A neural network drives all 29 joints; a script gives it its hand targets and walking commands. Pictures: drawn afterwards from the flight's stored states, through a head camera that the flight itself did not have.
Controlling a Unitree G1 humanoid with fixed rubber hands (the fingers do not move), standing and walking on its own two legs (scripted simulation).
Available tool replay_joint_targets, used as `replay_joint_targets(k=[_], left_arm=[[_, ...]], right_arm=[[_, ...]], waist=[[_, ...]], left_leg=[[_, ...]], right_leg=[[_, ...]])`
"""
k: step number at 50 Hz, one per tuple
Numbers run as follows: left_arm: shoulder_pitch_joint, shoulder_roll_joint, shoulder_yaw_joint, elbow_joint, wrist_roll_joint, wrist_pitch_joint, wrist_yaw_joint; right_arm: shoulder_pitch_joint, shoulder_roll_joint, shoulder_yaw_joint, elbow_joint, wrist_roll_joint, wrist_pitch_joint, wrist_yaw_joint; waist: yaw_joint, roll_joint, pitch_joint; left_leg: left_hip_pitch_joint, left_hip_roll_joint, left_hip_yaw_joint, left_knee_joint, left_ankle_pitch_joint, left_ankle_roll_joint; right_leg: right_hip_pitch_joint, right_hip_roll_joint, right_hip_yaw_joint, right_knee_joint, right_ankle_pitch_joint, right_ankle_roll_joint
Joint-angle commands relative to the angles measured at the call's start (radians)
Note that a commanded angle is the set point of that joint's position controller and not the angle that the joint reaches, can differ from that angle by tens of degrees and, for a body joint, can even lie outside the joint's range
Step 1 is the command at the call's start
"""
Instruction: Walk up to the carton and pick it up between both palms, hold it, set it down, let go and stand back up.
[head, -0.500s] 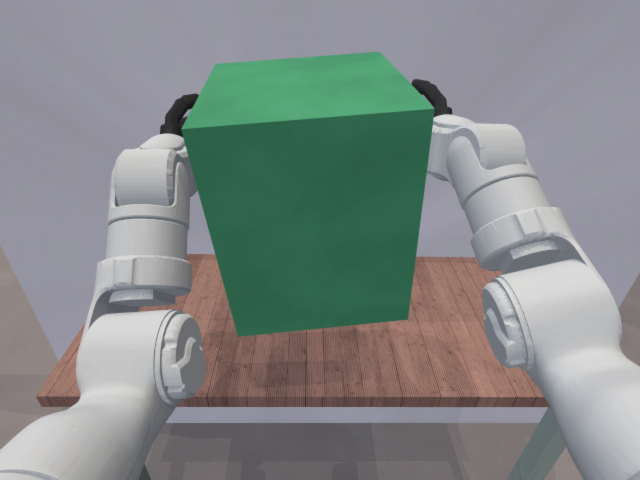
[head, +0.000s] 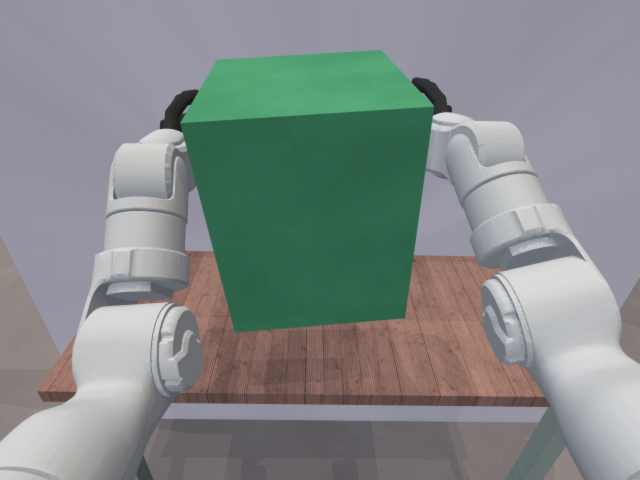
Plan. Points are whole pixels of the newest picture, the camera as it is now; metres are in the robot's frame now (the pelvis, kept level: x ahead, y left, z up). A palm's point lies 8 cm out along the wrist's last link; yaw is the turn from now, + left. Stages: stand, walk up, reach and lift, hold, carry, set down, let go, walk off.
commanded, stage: hold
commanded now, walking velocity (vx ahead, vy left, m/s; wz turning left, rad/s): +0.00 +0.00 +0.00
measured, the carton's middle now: (309, 187) +0.36 -0.01 +0.27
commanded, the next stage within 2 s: none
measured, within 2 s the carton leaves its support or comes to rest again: neither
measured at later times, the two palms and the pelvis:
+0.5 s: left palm (178, 145) +0.37 +0.14 +0.32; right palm (441, 135) +0.35 -0.15 +0.33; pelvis +0.00 +0.00 +0.00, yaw +0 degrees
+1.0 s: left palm (175, 142) +0.37 +0.14 +0.32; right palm (438, 135) +0.36 -0.15 +0.33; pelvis -0.01 +0.00 +0.00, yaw +0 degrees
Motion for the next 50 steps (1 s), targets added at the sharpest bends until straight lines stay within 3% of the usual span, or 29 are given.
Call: replay_joint_targets(k=[1,11,12,13,21,34,50], left_arm=[[-0.939,-0.597,-0.295,-0.207,-0.189,-0.104,-0.145],[-0.936,-0.605,-0.304,-0.224,-0.19,-0.099,-0.143],[-0.983,-0.644,-0.37,-0.326,-0.243,-0.114,-0.141],[-0.98,-0.635,-0.362,-0.311,-0.24,-0.109,-0.136],[-0.909,-0.598,-0.293,-0.23,-0.169,-0.085,-0.158],[-0.965,-0.597,-0.278,-0.171,-0.189,-0.112,-0.147],[-0.962,-0.597,-0.273,-0.156,-0.198,-0.118,-0.154]], right_arm=[[-0.848,0.693,0.101,-0.382,0.195,-0.036,0.151],[-0.838,0.686,0.104,-0.381,0.198,-0.035,0.154],[-0.834,0.708,0.112,-0.463,0.212,-0.046,0.153],[-0.835,0.697,0.116,-0.466,0.223,-0.04,0.15],[-0.793,0.656,0.099,-0.387,0.196,-0.025,0.152],[-0.857,0.689,0.084,-0.364,0.175,-0.046,0.167],[-0.861,0.678,0.075,-0.371,0.174,-0.045,0.157]], waist=[[-0.009,0.039,-0.343],[-0.011,0.048,-0.339],[-0.045,0.058,-0.443],[-0.041,0.075,-0.425],[-0.02,0.052,-0.289],[-0.005,0.027,-0.33],[-0.015,0.038,-0.344]], left_leg=[[0.042,-0.033,0.034,-0.052,0.201,-0.034],[0.051,-0.028,0.033,-0.05,0.221,-0.041],[0.09,-0.022,0.019,-0.027,0.298,-0.061],[0.105,-0.026,0.018,-0.011,0.331,-0.067],[0.067,-0.02,0.022,-0.058,0.231,-0.05],[0.047,-0.021,0.029,-0.063,0.165,-0.026],[0.041,-0.025,0.026,-0.059,0.17,-0.032]], right_leg=[[0.178,-0.001,0.015,0.003,0.246,0.062],[0.178,0.003,0.014,0.004,0.249,0.057],[0.195,0.009,0.014,0.017,0.321,0.059],[0.188,0.007,0.016,0.012,0.335,0.058],[0.171,-0.002,0.015,-0.012,0.233,0.054],[0.142,-0.007,0.021,-0.019,0.173,0.051],[0.153,-0.012,0.024,-0.019,0.191,0.054]])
